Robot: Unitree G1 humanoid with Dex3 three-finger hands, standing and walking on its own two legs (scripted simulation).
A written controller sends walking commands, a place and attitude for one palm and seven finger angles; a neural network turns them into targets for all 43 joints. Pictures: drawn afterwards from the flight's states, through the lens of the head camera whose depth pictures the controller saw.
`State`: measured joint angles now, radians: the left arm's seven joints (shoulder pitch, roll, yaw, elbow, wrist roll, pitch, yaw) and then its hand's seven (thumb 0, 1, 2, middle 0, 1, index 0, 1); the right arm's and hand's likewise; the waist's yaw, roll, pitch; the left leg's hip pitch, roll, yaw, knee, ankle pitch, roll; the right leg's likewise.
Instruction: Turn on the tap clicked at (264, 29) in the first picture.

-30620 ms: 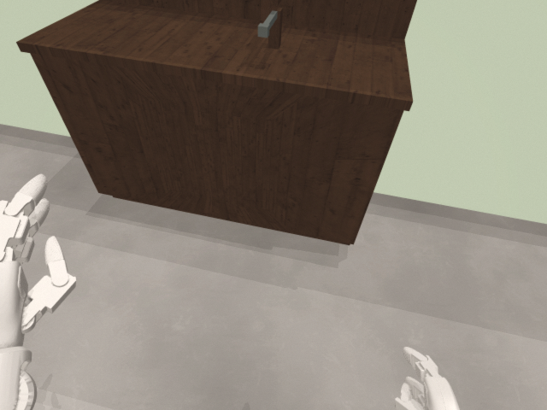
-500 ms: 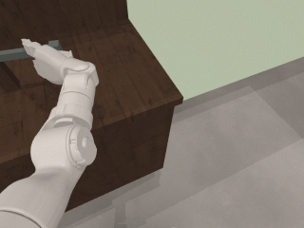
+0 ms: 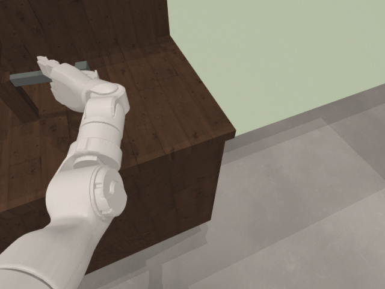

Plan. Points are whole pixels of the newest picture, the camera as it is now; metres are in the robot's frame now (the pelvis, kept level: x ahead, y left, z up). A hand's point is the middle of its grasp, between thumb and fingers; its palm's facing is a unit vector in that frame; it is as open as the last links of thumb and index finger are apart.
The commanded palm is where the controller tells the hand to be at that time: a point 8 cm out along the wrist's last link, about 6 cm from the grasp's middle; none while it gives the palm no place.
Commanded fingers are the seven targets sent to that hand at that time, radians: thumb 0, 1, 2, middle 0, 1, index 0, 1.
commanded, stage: lift the hand up off the lever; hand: left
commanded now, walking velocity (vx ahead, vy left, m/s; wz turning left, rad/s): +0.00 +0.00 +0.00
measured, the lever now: (83, 70) +0.56 +0.21 +0.15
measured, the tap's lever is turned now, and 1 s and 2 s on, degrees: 80 80 80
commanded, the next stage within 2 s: draw the hand back beside the body in 1.66 s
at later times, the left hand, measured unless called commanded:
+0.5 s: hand (96, 68) +0.50 +0.16 +0.19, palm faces +0.80 -0.58 -0.16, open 7.8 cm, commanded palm +0.44 +0.18 +0.20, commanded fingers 0.00 0.90 0.90 -0.15 -0.15 -0.15 -0.15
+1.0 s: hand (82, 64) +0.48 +0.17 +0.22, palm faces +0.80 -0.59 -0.15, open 7.8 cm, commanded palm +0.43 +0.19 +0.22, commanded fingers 0.00 0.90 0.90 -0.15 -0.15 -0.15 -0.15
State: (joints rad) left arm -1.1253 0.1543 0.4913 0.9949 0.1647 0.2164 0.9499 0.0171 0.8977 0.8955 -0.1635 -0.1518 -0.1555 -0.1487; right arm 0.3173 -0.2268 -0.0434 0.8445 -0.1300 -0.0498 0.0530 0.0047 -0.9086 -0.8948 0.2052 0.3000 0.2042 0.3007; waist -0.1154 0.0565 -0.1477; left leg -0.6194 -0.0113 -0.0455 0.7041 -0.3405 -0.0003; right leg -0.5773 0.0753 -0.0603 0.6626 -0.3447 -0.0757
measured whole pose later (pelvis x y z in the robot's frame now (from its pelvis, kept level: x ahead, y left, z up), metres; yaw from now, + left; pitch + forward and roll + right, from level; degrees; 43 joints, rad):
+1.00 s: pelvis -0.02 -0.01 +0.01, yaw +1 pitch +11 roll +0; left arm -1.16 0.16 0.45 0.97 0.13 0.31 0.93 0.02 0.90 0.90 -0.16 -0.15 -0.15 -0.15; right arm 0.27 -0.24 -0.04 0.87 -0.10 -0.06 0.02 0.01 -0.91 -0.89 0.20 0.30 0.20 0.30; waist -0.08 0.05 -0.13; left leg -0.53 -0.01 -0.06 0.62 -0.27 -0.01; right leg -0.49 0.07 -0.07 0.59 -0.29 -0.09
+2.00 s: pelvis +0.00 +0.00 +0.02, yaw -3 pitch +2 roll +0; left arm -0.66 0.16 0.28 0.43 -0.06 0.32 0.38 0.02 0.90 0.90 -0.16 -0.16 -0.16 -0.16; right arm 0.26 -0.24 -0.01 0.75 0.01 0.01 -0.08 0.01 -0.91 -0.89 0.21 0.30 0.20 0.30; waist -0.03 0.04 -0.07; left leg -0.24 0.00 0.01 0.45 -0.25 0.00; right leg -0.22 0.09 0.00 0.44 -0.25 -0.07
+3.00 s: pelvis -0.03 +0.02 +0.03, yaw -2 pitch -7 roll -1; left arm 0.40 0.32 0.25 -0.33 -0.08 -0.15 0.11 0.02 0.89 0.90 -0.21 -0.30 -0.21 -0.30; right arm 0.17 -0.22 0.00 0.68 -0.01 -0.12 -0.04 0.01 -0.91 -0.90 0.21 0.30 0.21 0.30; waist 0.06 0.05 0.05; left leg -0.05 -0.02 0.00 0.35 -0.17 0.03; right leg -0.01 0.06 0.00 0.30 -0.15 -0.05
